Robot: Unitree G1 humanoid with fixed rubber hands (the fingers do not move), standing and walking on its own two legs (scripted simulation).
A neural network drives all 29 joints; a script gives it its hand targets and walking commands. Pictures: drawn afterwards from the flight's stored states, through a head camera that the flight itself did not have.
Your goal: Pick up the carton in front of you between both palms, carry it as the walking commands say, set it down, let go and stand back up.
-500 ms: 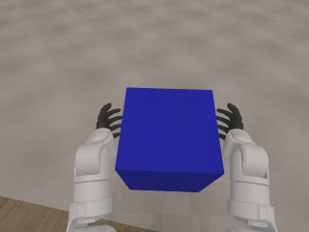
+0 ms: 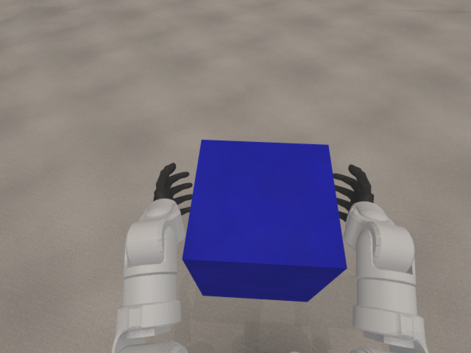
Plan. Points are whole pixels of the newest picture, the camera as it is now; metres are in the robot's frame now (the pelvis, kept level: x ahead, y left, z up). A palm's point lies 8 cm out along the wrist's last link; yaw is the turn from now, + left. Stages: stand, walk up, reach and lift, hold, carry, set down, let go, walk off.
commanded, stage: carry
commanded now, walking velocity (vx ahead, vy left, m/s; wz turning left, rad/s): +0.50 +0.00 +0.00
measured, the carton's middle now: (259, 228) +0.33 +0.00 +0.02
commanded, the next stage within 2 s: none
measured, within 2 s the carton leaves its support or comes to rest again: neither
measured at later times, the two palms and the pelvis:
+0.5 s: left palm (171, 96) +0.61 +0.19 +0.11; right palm (310, 93) +0.61 -0.12 +0.12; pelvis +0.29 +0.04 +0.02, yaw -1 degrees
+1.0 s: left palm (203, 59) +0.83 +0.15 +0.09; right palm (309, 58) +0.85 -0.15 +0.08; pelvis +0.62 -0.01 +0.01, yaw +2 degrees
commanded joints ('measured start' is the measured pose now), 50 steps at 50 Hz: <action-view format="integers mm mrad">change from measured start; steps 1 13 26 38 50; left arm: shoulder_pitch -466 -450 -405 17 136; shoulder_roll -727 -719 -690 -749 -697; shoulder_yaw -560 -648 -613 -723 -742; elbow -74 -178 -269 -537 -626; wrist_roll -158 -200 -212 -214 -240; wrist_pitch -8 -63 69 164 192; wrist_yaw -8 -33 -10 -51 -97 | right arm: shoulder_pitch -544 -446 -375 39 81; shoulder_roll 808 759 721 758 733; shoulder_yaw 587 611 612 683 785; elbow -86 -137 -241 -509 -637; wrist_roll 143 106 166 198 224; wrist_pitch -15 -73 46 145 191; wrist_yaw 4 11 13 74 94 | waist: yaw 68 41 -28 -28 1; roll -96 -134 31 134 -96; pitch -416 -299 -336 -155 -254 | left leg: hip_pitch -535 -403 459 400 -370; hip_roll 43 107 409 265 167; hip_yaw -63 75 -364 46 -35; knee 272 -419 -865 -959 114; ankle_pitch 35 368 547 814 148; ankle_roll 1 -42 162 61 -18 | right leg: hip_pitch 742 591 -208 -103 576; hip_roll -372 -251 -123 -105 -415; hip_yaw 637 227 150 -33 416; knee -207 -294 587 -6 -374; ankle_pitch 27 342 -262 89 12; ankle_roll -188 -76 97 138 -74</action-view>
